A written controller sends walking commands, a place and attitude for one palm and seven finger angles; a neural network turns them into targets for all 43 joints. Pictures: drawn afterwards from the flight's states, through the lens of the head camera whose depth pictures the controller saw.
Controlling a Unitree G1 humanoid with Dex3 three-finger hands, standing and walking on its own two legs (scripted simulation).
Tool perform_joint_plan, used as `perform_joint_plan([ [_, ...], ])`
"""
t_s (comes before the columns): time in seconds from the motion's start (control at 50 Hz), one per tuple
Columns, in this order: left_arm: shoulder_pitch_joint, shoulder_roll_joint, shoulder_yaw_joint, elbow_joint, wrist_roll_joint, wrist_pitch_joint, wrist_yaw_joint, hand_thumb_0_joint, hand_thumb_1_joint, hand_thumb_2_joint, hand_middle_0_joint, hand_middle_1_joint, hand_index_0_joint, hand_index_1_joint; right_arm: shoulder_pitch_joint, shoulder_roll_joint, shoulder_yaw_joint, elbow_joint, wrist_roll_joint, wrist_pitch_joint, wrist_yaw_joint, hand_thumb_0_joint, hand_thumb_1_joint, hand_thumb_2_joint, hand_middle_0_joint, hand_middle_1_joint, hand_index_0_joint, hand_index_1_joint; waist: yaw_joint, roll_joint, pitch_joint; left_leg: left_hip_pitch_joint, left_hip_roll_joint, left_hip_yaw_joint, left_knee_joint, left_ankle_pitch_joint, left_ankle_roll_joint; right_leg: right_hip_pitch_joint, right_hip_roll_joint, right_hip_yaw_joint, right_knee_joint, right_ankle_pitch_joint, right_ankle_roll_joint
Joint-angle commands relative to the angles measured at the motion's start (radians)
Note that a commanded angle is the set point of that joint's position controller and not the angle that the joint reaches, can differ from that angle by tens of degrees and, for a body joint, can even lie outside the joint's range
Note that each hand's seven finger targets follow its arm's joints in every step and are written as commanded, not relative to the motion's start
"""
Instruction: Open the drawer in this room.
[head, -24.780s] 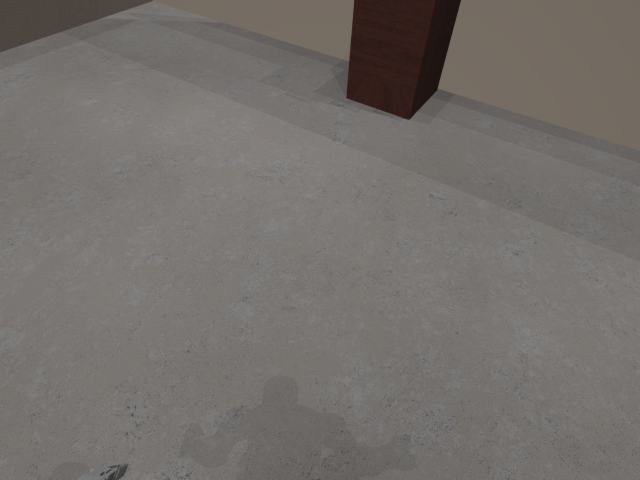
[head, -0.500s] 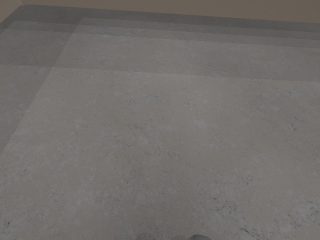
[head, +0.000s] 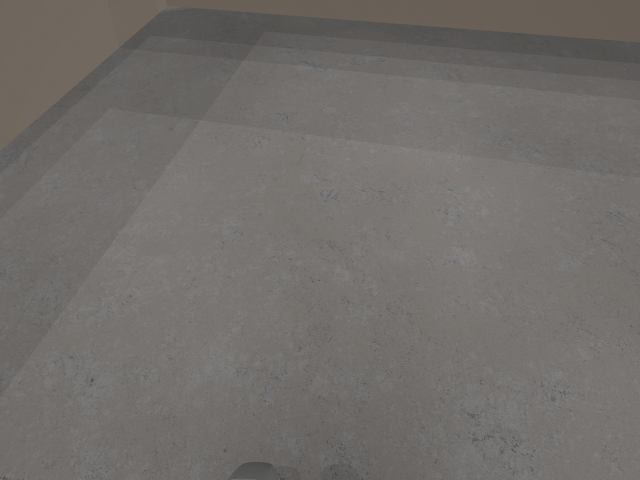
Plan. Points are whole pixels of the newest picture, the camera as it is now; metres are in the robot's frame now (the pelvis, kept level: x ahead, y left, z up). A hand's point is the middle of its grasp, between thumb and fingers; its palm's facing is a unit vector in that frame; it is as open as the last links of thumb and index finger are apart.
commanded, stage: turn or walk to find it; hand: left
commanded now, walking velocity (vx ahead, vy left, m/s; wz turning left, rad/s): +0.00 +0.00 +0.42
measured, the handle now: out of the picture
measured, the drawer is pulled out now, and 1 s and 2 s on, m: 0.00 0.00 0.00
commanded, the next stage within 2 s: none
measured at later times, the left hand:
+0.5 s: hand out of the picture +0.03 +0.25 -0.17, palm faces +0.24 -0.94 -0.24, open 7.4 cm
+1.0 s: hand out of the picture -0.08 +0.19 -0.17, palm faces +0.46 -0.85 -0.25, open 7.4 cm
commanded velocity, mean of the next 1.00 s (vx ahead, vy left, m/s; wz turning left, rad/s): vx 0.00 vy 0.00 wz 0.42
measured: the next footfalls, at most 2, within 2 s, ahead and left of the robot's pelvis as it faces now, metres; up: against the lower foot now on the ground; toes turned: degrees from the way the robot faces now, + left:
left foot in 0.16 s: +0.01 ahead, +0.15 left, +0.00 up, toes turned +8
right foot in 0.62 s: +0.06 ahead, -0.09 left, +0.00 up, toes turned +10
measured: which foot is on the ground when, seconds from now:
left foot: up 0.00-0.14, down 0.16-0.62, up 0.64-1.00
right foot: down 0.00-0.14, up 0.16-0.60, down 0.62-1.00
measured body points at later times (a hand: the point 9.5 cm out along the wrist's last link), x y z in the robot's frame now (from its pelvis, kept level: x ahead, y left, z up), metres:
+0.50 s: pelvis -0.01 +0.03 +0.00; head +0.02 +0.05 +0.45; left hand +0.01 +0.30 -0.15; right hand +0.11 -0.19 -0.14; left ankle -0.03 +0.14 -0.74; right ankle +0.01 -0.11 -0.69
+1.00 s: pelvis -0.03 +0.00 +0.00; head +0.02 +0.01 +0.44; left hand -0.10 +0.23 -0.15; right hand +0.13 -0.22 -0.16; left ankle -0.12 +0.12 -0.70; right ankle +0.02 -0.10 -0.74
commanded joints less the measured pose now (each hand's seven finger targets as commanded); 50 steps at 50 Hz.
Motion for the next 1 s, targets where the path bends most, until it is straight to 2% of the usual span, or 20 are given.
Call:
perform_joint_plan([
  [0.0,0.074,0.236,0.070,-0.026,0.007,-0.017,0.014,0.000,0.900,0.900,-0.200,-0.300,-0.200,-0.300,-0.081,-0.029,0.014,-0.100,0.011,-0.046,-0.008,0.000,-0.900,-0.900,0.200,0.300,0.200,0.300,0.057,-0.204,-0.119,-0.023,-0.007,0.061,-0.182,-0.056,0.009,0.169,-0.265,0.189,-0.134,0.379,-0.122],
  [0.08,0.059,0.240,0.072,-0.012,-0.004,-0.006,0.010,0.000,0.900,0.900,-0.200,-0.300,-0.200,-0.300,-0.009,-0.044,0.019,-0.082,0.012,-0.063,-0.014,0.000,-0.900,-0.900,0.200,0.300,0.200,0.300,0.009,-0.183,-0.154,0.193,-0.025,0.106,-0.481,0.134,0.031,0.078,-0.238,0.117,-0.018,0.351,-0.048],
  [0.1,0.044,0.216,0.068,-0.016,-0.011,0.001,0.008,0.000,0.900,0.900,-0.200,-0.300,-0.200,-0.300,0.032,-0.076,0.011,-0.075,0.011,-0.073,-0.011,0.000,-0.900,-0.900,0.200,0.300,0.200,0.300,-0.022,-0.076,-0.173,0.315,0.023,0.045,-0.609,0.251,0.046,-0.016,-0.204,0.075,0.099,0.243,-0.001],
  [0.12,0.060,0.151,0.058,-0.045,-0.019,0.009,0.004,0.000,0.900,0.900,-0.200,-0.300,-0.200,-0.300,0.054,-0.179,-0.012,-0.082,0.000,-0.080,-0.014,0.000,-0.900,-0.900,0.200,0.300,0.200,0.300,-0.033,0.212,-0.169,0.425,0.254,-0.264,-0.663,0.480,0.136,-0.251,-0.069,0.016,0.292,-0.109,0.076],
  [0.14,0.004,0.119,0.037,-0.079,-0.012,0.018,0.005,0.000,0.900,0.900,-0.200,-0.300,-0.200,-0.300,0.085,-0.240,-0.024,-0.078,0.001,-0.069,-0.020,0.000,-0.900,-0.900,0.200,0.300,0.200,0.300,-0.057,0.292,-0.131,0.365,0.385,-0.354,-0.687,0.664,0.235,-0.322,-0.020,0.077,0.435,-0.389,0.093],
  [0.16,-0.039,0.132,0.038,-0.074,-0.007,0.031,0.012,0.000,0.900,0.900,-0.200,-0.300,-0.200,-0.300,0.079,-0.213,-0.020,-0.064,-0.002,-0.071,-0.032,0.000,-0.900,-0.900,0.200,0.300,0.200,0.300,-0.064,0.273,-0.127,0.309,0.354,-0.339,-0.694,0.592,0.245,-0.315,-0.019,0.160,0.513,-0.359,0.089],
  [0.2,-0.056,0.151,0.048,-0.044,-0.009,0.032,0.000,0.000,0.900,0.900,-0.200,-0.300,-0.200,-0.300,-0.018,-0.160,-0.003,-0.083,-0.004,-0.070,-0.045,0.000,-0.900,-0.900,0.200,0.300,0.200,0.300,-0.024,0.214,-0.045,0.230,0.265,-0.262,-0.691,0.521,0.229,-0.335,-0.017,0.195,0.588,-0.227,0.089],
  [0.26,-0.006,0.143,0.047,-0.014,-0.010,0.022,-0.007,0.000,0.900,0.900,-0.200,-0.300,-0.200,-0.300,-0.026,-0.140,0.004,-0.090,0.002,-0.085,-0.046,0.000,-0.900,-0.900,0.200,0.300,0.200,0.300,-0.003,0.129,-0.104,0.334,0.201,-0.170,-0.647,0.720,0.210,-0.331,0.002,0.185,0.608,-0.147,0.106],
  [0.42,-0.092,0.124,0.037,-0.067,-0.016,0.020,0.000,0.000,0.900,0.900,-0.200,-0.300,-0.200,-0.300,0.025,-0.144,-0.013,-0.090,-0.004,-0.076,-0.041,0.000,-0.900,-0.900,0.200,0.300,0.200,0.300,-0.034,0.138,-0.103,0.326,0.200,-0.252,-0.624,0.708,0.241,-0.271,0.031,0.190,0.425,-0.193,0.118],
  [0.5,-0.057,0.115,0.034,-0.073,-0.021,0.011,0.002,0.000,0.900,0.900,-0.200,-0.300,-0.200,-0.300,-0.007,-0.148,-0.019,-0.103,-0.007,-0.069,-0.037,0.000,-0.900,-0.900,0.200,0.300,0.200,0.300,-0.016,0.169,-0.127,0.264,0.175,-0.300,-0.584,0.711,0.232,-0.132,0.073,0.168,0.214,-0.171,0.101],
  [0.54,0.004,0.122,0.037,-0.058,-0.023,0.001,0.004,0.000,0.900,0.900,-0.200,-0.300,-0.200,-0.300,-0.026,-0.140,-0.021,-0.110,-0.004,-0.065,-0.035,0.000,-0.900,-0.900,0.200,0.300,0.200,0.300,0.018,0.149,-0.135,0.179,0.140,-0.293,-0.539,0.639,0.197,0.008,0.082,0.154,0.038,-0.030,0.094],
  [0.56,0.042,0.140,0.043,-0.048,-0.021,-0.007,0.007,0.000,0.900,0.900,-0.200,-0.300,-0.200,-0.300,-0.027,-0.120,-0.020,-0.114,0.003,-0.066,-0.033,0.000,-0.900,-0.900,0.200,0.300,0.200,0.300,0.036,0.098,-0.148,0.099,0.101,-0.278,-0.492,0.523,0.159,0.124,0.057,0.166,-0.091,0.078,0.088],
  [0.58,0.071,0.207,0.054,-0.043,-0.008,-0.019,0.014,0.000,0.900,0.900,-0.200,-0.300,-0.200,-0.300,-0.005,-0.072,-0.012,-0.124,0.012,-0.069,-0.027,0.000,-0.900,-0.900,0.200,0.300,0.200,0.300,0.044,-0.080,-0.170,-0.047,0.008,-0.183,-0.357,0.283,0.094,0.264,-0.110,0.313,-0.177,0.122,0.044],
  [0.6,0.076,0.279,0.069,-0.052,0.003,-0.022,0.017,0.000,0.900,0.900,-0.200,-0.300,-0.200,-0.300,-0.016,-0.026,-0.006,-0.152,0.012,-0.068,-0.023,0.000,-0.900,-0.900,0.200,0.300,0.200,0.300,0.054,-0.298,-0.133,-0.173,-0.117,-0.046,-0.133,-0.126,0.038,0.257,-0.342,0.513,-0.206,0.280,-0.073],
  [0.62,0.064,0.268,0.074,-0.064,-0.010,-0.022,0.018,0.000,0.900,0.900,-0.200,-0.300,-0.200,-0.300,-0.010,-0.084,-0.023,-0.138,0.002,-0.045,-0.028,0.000,-0.900,-0.900,0.200,0.300,0.200,0.300,0.053,-0.251,-0.133,-0.127,-0.072,-0.103,0.049,-0.154,0.043,0.111,-0.377,0.518,-0.238,0.207,-0.129],
  [0.66,-0.048,0.215,0.062,-0.091,-0.010,-0.015,0.018,0.000,0.900,0.900,-0.200,-0.300,-0.200,-0.300,-0.008,-0.077,-0.029,-0.107,-0.003,-0.028,-0.017,0.000,-0.900,-0.900,0.200,0.300,0.200,0.300,0.003,-0.163,-0.031,-0.145,-0.041,-0.100,0.239,-0.040,0.039,-0.020,-0.284,0.416,-0.256,0.036,-0.112],
  [0.7,-0.101,0.169,0.050,-0.105,-0.009,-0.018,0.019,0.000,0.900,0.900,-0.200,-0.300,-0.200,-0.300,0.042,-0.058,-0.026,-0.078,-0.005,-0.024,-0.007,0.000,-0.900,-0.900,0.200,0.300,0.200,0.300,-0.031,-0.137,-0.034,-0.137,-0.020,-0.068,0.273,0.058,0.023,-0.024,-0.220,0.281,-0.236,0.060,-0.074],
  [0.86,0.057,0.211,0.061,-0.047,0.002,-0.022,0.017,0.000,0.900,0.900,-0.200,-0.300,-0.200,-0.300,-0.055,-0.036,0.000,-0.089,0.001,-0.032,-0.007,0.000,-0.900,-0.900,0.200,0.300,0.200,0.300,0.046,-0.174,-0.080,-0.092,-0.003,0.021,-0.013,-0.015,-0.007,0.130,-0.245,0.202,-0.177,0.314,-0.106],
  [0.92,0.082,0.230,0.067,-0.029,0.007,-0.017,0.013,0.000,0.900,0.900,-0.200,-0.300,-0.200,-0.300,-0.081,-0.025,0.012,-0.098,0.009,-0.043,-0.008,0.000,-0.900,-0.900,0.200,0.300,0.200,0.300,0.060,-0.206,-0.103,-0.037,-0.015,0.059,-0.149,-0.049,0.005,0.157,-0.254,0.184,-0.138,0.407,-0.116],
  [0.98,0.070,0.244,0.072,-0.018,0.005,-0.012,0.012,0.000,0.900,0.900,-0.200,-0.300,-0.200,-0.300,-0.055,-0.029,0.018,-0.097,0.013,-0.053,-0.013,0.000,-0.900,-0.900,0.200,0.300,0.200,0.300,0.042,-0.213,-0.131,0.045,-0.022,0.091,-0.284,-0.014,0.018,0.148,-0.265,0.168,-0.091,0.429,-0.106],
])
